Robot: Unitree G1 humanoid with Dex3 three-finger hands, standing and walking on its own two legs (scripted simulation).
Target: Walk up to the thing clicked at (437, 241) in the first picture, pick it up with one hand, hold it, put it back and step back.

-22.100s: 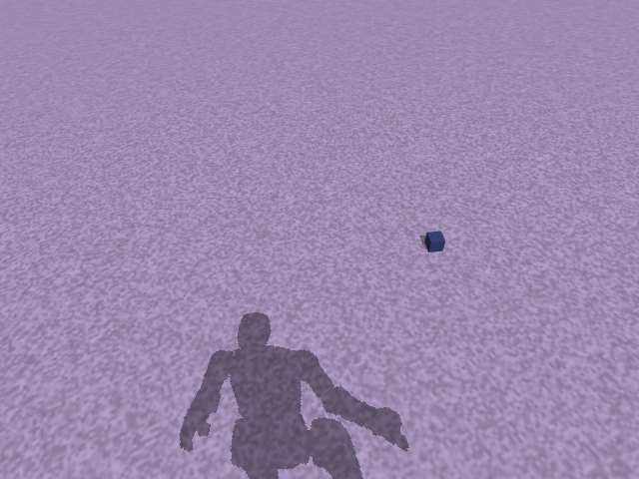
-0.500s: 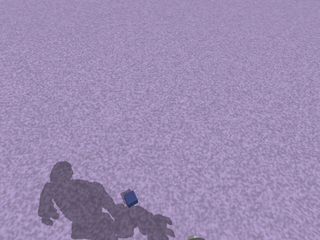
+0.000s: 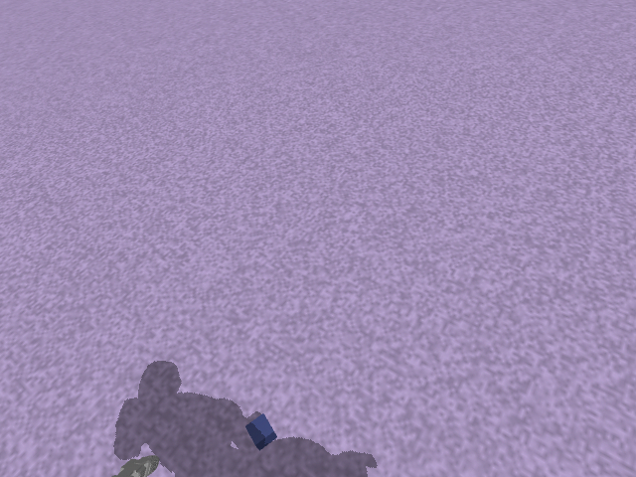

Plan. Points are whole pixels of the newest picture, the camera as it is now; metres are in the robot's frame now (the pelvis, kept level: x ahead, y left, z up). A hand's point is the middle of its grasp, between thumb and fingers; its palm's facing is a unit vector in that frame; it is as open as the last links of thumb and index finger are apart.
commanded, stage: walk up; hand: left
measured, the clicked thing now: (261, 431) +0.41 +0.25 -0.73
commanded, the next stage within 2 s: stand in 1.06 s
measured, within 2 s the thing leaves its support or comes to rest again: neither
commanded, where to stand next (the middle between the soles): +0.06 +0.05 m, yaw -1 degrees
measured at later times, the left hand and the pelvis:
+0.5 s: hand out of the picture +0.01 +0.32 -0.16, palm faces -0.05 -0.93 -0.37, open 7.4 cm; pelvis -0.03 +0.03 +0.00, yaw +0 degrees
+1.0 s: hand out of the picture +0.08 +0.26 -0.12, palm faces +0.02 -0.90 -0.44, open 7.4 cm; pelvis +0.00 -0.01 +0.00, yaw +3 degrees
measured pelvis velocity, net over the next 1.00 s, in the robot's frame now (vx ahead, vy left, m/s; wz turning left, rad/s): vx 0.00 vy -0.01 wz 0.04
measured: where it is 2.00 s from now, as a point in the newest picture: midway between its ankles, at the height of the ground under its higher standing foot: outside the picture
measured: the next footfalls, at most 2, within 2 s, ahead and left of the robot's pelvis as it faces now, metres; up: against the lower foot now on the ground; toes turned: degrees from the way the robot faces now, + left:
left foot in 0.22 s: +0.01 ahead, +0.14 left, +0.00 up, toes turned +2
right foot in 0.68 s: +0.05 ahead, -0.12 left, +0.00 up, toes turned +0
